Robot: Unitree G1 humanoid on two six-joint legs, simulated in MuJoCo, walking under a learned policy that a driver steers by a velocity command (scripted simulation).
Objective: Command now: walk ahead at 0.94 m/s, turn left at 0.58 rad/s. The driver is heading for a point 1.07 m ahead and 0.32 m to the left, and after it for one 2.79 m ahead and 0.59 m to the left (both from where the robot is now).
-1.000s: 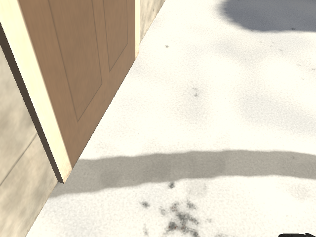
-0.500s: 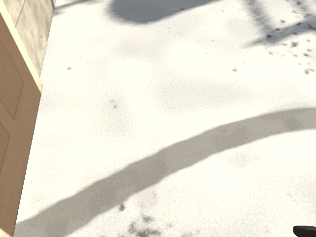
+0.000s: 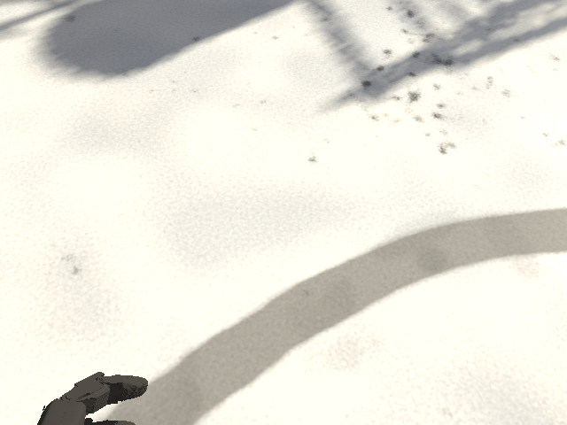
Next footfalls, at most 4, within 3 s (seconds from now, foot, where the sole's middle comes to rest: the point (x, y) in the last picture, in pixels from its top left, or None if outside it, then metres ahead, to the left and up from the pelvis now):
0.40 left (218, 412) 0.50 0.11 -0.76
0.82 right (179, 245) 0.96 0.21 -0.76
1.22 left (62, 197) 1.17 0.55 -0.76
1.64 right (152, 168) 1.26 0.29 -0.76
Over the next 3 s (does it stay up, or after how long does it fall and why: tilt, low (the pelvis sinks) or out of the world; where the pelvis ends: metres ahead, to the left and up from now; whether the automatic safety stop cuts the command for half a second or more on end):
stays up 1.19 0.42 0.02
